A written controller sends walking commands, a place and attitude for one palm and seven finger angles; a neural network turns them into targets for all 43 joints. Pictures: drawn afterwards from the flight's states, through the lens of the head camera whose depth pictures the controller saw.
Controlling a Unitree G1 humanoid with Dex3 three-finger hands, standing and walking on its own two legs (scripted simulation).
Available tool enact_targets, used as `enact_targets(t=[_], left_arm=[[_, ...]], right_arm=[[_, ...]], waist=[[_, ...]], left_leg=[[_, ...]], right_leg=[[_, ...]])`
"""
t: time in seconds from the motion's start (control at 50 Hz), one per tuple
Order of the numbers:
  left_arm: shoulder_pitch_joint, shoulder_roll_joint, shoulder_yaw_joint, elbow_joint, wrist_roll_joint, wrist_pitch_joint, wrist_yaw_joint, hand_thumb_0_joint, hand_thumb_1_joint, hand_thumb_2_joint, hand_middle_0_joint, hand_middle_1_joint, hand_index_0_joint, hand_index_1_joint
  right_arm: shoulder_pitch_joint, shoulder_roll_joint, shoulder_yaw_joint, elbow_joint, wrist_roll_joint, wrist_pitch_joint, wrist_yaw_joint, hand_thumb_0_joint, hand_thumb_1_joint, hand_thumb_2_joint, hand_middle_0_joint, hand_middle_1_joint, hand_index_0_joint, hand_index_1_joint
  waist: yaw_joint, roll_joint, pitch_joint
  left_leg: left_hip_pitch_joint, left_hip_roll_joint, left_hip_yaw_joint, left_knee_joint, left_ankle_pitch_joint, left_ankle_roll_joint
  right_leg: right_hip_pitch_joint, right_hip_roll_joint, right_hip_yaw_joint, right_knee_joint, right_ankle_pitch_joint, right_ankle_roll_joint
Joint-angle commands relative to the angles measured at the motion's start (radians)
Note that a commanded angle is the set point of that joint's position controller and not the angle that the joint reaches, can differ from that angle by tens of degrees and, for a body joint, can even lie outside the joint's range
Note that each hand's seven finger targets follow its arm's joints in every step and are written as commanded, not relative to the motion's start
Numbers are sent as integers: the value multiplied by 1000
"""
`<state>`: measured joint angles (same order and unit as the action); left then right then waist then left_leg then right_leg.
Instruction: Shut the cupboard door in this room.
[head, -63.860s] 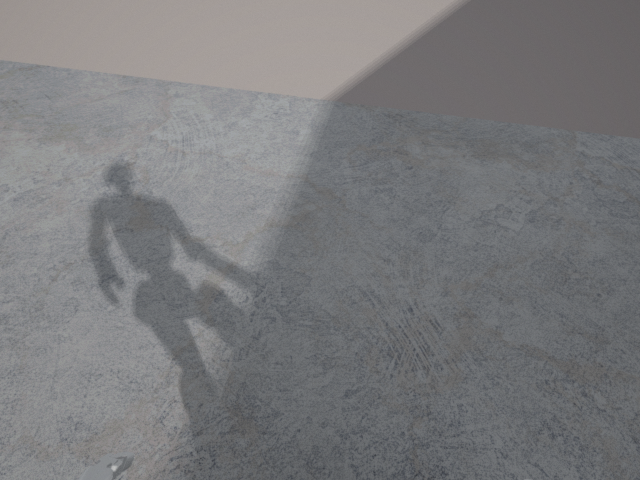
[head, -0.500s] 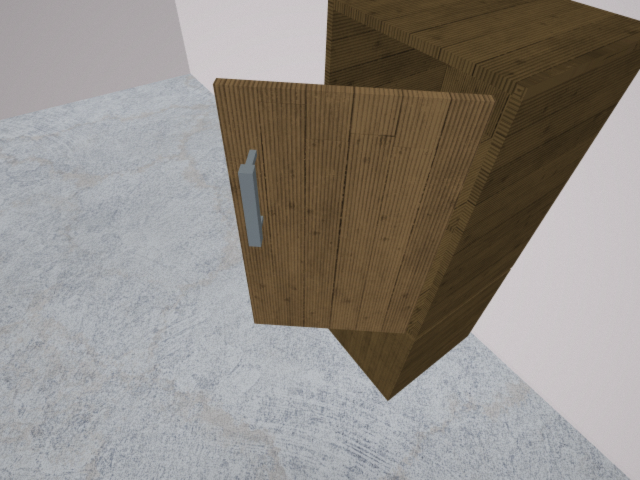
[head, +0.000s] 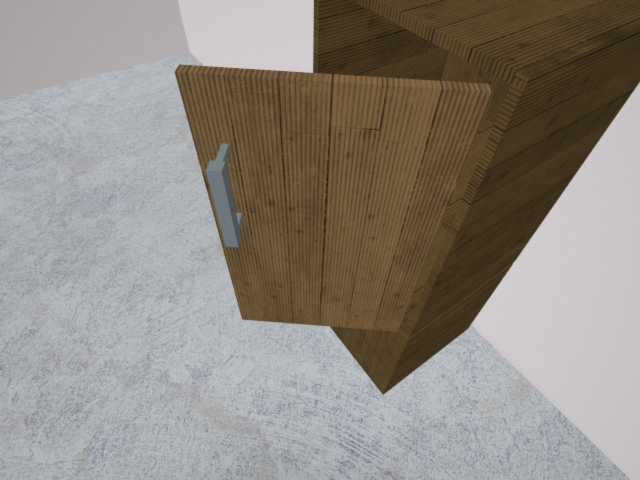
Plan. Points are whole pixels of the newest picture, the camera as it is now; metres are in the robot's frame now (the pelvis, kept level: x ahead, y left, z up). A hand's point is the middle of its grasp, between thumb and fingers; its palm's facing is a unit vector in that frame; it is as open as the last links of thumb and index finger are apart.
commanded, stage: come to a stop and stand still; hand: left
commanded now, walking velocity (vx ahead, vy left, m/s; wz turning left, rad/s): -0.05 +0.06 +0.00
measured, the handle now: (228, 198) +0.46 +0.17 +0.08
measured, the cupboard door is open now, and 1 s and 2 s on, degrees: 51 51 51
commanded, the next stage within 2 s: look again from close up in 0.66 s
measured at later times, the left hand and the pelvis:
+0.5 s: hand out of the picture -0.03 +0.29 -0.17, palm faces +0.02 -0.96 -0.26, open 7.4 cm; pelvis -0.05 +0.08 +0.00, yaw +1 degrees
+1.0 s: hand out of the picture -0.01 +0.25 -0.17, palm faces -0.01 -0.97 -0.23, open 7.4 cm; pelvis -0.03 +0.06 +0.00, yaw +1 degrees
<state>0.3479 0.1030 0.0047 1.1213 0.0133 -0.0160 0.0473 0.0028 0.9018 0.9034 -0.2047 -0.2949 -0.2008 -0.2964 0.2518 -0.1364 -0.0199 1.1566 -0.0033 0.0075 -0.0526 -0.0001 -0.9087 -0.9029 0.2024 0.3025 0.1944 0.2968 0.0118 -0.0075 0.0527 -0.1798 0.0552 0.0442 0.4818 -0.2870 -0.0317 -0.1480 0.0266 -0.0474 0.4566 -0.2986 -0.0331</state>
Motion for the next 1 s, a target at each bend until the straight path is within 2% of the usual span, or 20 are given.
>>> enact_targets(t=[0.0,0.06,0.08,0.1,0.12,0.14,0.16,0.18,0.2,0.22,0.24,0.3,0.34,0.4,0.46,0.52,0.6,0.72,0.88,0.98], left_arm=[[90,169,38,-29,4,4,22,0,900,900,-200,-300,-200,-300],[37,147,34,-50,6,7,14,0,900,900,-200,-300,-200,-300],[137,171,37,-28,7,-22,40,0,900,900,-200,-300,-200,-300],[96,217,40,-89,15,-34,32,0,900,900,-200,-300,-200,-300],[44,209,44,-106,16,-35,25,0,900,900,-200,-300,-200,-300],[10,202,37,-115,19,-29,20,0,900,900,-200,-300,-200,-300],[-26,186,30,-136,17,-26,17,0,900,900,-200,-300,-200,-300],[-33,167,26,-143,11,-18,14,0,900,900,-200,-300,-200,-300],[-29,148,23,-149,8,-9,12,0,900,900,-200,-300,-200,-300],[-20,141,24,-153,13,2,12,0,900,900,-200,-300,-200,-300],[-13,139,19,-146,16,13,7,0,900,900,-200,-300,-200,-300],[3,144,13,-139,20,21,-9,0,900,900,-200,-300,-200,-300],[-4,154,16,-146,20,21,-14,0,900,900,-200,-300,-200,-300],[-8,177,17,-152,18,21,-18,0,900,900,-200,-300,-200,-300],[-24,202,20,-155,17,13,-21,0,900,900,-200,-300,-200,-300],[-36,213,19,-150,15,5,-23,0,900,900,-200,-300,-200,-300],[-42,233,16,-131,11,-1,-21,0,900,900,-200,-300,-200,-300],[-39,238,9,-101,10,-7,-22,0,900,900,-200,-300,-200,-300],[-51,241,4,-76,7,-8,-22,0,900,900,-200,-300,-200,-300],[-72,252,6,-76,3,-12,-18,0,900,900,-200,-300,-200,-300]], right_arm=[[67,-65,-25,-46,2,8,-2,0,-900,-900,200,300,200,300],[59,-71,-28,-51,-2,5,3,0,-900,-900,200,300,200,300],[-81,-104,-26,-158,3,-18,15,0,-900,-900,200,300,200,300],[-22,-53,-21,-196,2,-8,27,0,-900,-900,200,300,200,300],[-34,-51,-23,-194,-5,-5,31,0,-900,-900,200,300,200,300],[-4,-47,-21,-196,0,-5,32,0,-900,-900,200,300,200,300],[35,-62,-20,-190,-2,-10,35,0,-900,-900,200,300,200,300],[49,-90,-20,-192,-7,-22,37,0,-900,-900,200,300,200,300],[47,-125,-22,-203,-13,-29,35,0,-900,-900,200,300,200,300],[37,-138,-23,-212,-17,-32,34,0,-900,-900,200,300,200,300],[6,-155,-20,-224,-18,-31,35,0,-900,-900,200,300,200,300],[-38,-178,-23,-257,-18,-25,34,0,-900,-900,200,300,200,300],[-30,-179,-25,-260,-20,-26,35,0,-900,-900,200,300,200,300],[-35,-204,-28,-257,-18,-26,37,0,-900,-900,200,300,200,300],[-33,-221,-29,-250,-18,-30,37,0,-900,-900,200,300,200,300],[-27,-221,-27,-231,-16,-35,37,0,-900,-900,200,300,200,300],[-16,-237,-25,-204,-13,-44,36,0,-900,-900,200,300,200,300],[-15,-233,-18,-172,-10,-46,36,0,-900,-900,200,300,200,300],[-25,-234,-11,-144,-9,-52,33,0,-900,-900,200,300,200,300],[-26,-230,-6,-133,-7,-58,30,0,-900,-900,200,300,200,300]], waist=[[-2,-75,-52],[-17,-39,-35],[32,-44,7],[-9,-102,-71],[-6,5,-77],[-29,-32,-77],[-51,-13,-56],[-44,53,-37],[-32,103,-14],[-16,153,8],[-3,199,42],[15,97,99],[12,52,75],[13,57,25],[8,29,-17],[5,32,-32],[-2,44,-34],[-4,13,-4],[-7,22,-26],[-8,6,-75]], left_leg=[[-36,10,16,35,164,15],[44,38,-16,-7,255,22],[-76,17,26,217,91,5],[-161,-13,-39,224,-114,37],[-137,-14,-23,190,-104,41],[-79,-9,-10,107,-85,35],[-16,-16,-20,21,1,33],[-11,18,-72,-20,78,47],[-68,72,-134,-55,124,76],[-136,106,-177,-110,83,101],[-174,111,-225,-181,-35,111],[-256,97,-244,-252,-280,119],[-241,83,-242,-261,-295,114],[-197,93,-265,-279,-313,118],[-140,81,-259,-263,-258,115],[-89,74,-247,-250,-177,113],[-57,72,-245,-254,-133,104],[-54,56,-209,-236,-77,100],[-18,46,-169,-200,42,92],[34,37,-131,-136,235,86]], right_leg=[[83,-231,161,-20,851,1],[-32,-200,144,-42,562,-22],[-32,-246,241,-41,1023,41],[55,-285,255,-26,907,-21],[41,-309,252,-29,832,-76],[-31,-265,196,-39,545,-86],[-108,-215,164,-19,321,-63],[-145,-150,130,12,144,-32],[-142,-93,94,27,33,-7],[-110,-70,48,41,-51,2],[-105,-53,27,79,-86,11],[-107,-54,31,81,-61,7],[-104,-57,41,72,-54,4],[-110,-60,52,76,-58,6],[-115,-63,77,48,-50,0],[-120,-71,97,16,-16,-4],[-119,-82,124,-3,2,-8],[-112,-99,140,-34,36,-8],[-93,-111,154,-47,92,0],[-58,-121,159,-38,201,7]])
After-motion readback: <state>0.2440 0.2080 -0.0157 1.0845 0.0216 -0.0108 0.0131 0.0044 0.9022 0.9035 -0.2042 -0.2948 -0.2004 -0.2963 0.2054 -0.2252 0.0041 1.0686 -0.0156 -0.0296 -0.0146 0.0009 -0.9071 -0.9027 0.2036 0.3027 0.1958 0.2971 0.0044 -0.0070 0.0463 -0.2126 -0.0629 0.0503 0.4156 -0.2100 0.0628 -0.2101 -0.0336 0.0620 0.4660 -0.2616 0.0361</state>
